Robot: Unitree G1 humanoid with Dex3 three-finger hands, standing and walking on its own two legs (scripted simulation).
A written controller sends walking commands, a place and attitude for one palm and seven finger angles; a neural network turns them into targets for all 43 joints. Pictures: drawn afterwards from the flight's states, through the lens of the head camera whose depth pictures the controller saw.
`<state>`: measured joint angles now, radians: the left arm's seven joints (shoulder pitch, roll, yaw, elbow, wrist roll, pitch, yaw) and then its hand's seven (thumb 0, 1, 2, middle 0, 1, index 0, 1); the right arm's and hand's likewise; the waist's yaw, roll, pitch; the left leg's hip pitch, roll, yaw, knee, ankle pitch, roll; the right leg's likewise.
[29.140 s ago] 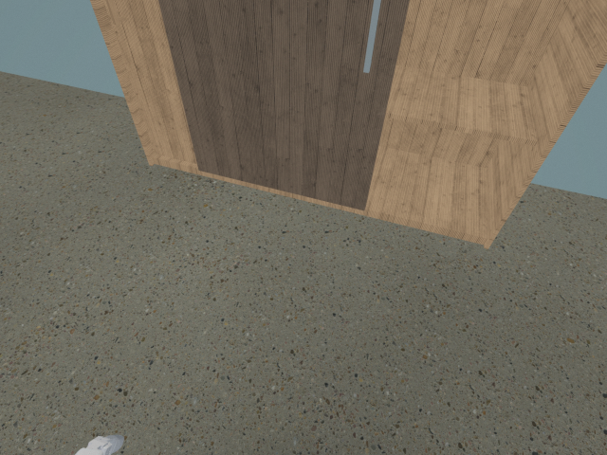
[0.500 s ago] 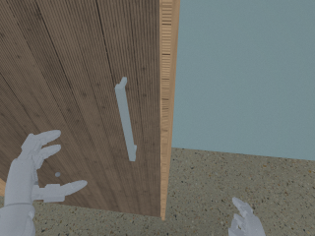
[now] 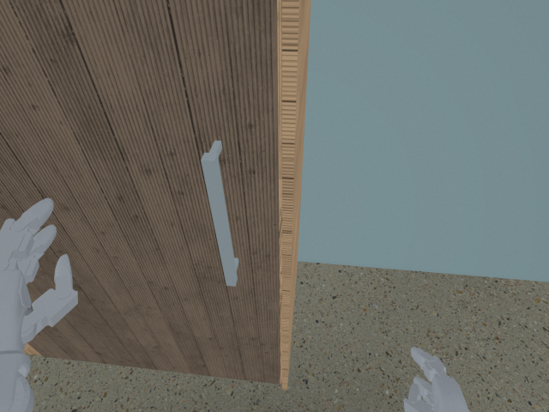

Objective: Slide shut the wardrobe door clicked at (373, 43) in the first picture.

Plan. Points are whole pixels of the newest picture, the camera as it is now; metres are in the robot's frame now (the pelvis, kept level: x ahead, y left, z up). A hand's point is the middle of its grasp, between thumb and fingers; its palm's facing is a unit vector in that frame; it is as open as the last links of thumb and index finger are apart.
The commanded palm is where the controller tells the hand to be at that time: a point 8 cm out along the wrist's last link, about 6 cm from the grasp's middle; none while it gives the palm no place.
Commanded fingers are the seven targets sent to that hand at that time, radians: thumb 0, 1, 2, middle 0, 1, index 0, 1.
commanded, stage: draw the hand back to the body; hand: left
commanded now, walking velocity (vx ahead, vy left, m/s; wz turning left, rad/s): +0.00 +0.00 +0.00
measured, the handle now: (225, 222) +0.38 +0.14 +0.08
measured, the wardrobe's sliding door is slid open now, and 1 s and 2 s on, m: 0.00 0.00 0.00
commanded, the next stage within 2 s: step back with the hand held close in 0.24 s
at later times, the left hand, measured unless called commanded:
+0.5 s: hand (64, 284) +0.19 +0.27 +0.17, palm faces +0.45 -0.79 -0.40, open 7.4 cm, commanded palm +0.13 +0.29 +0.17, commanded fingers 0.00 0.90 0.90 -0.20 -0.30 -0.20 -0.30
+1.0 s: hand (10, 341) +0.13 +0.29 +0.16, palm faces +0.43 -0.79 -0.44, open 7.4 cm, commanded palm +0.07 +0.32 +0.17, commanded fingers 0.00 0.90 0.90 -0.20 -0.30 -0.20 -0.30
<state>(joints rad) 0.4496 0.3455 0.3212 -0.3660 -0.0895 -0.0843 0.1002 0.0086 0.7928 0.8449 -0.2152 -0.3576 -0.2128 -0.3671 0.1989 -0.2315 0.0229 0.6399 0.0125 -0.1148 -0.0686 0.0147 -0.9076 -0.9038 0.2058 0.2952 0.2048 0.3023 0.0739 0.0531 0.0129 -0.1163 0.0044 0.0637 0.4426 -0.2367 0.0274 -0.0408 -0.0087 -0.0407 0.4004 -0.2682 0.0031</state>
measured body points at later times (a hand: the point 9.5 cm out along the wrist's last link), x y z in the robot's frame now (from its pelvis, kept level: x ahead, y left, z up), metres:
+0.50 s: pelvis -0.01 +0.00 +0.00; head -0.02 -0.01 +0.45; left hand +0.16 +0.31 +0.19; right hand +0.18 -0.23 -0.08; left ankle +0.01 +0.10 -0.74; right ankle -0.03 -0.12 -0.74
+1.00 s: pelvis -0.08 +0.02 -0.02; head -0.06 +0.04 +0.43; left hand +0.10 +0.33 +0.18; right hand +0.10 -0.21 -0.09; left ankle +0.01 +0.10 -0.74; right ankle -0.03 -0.12 -0.74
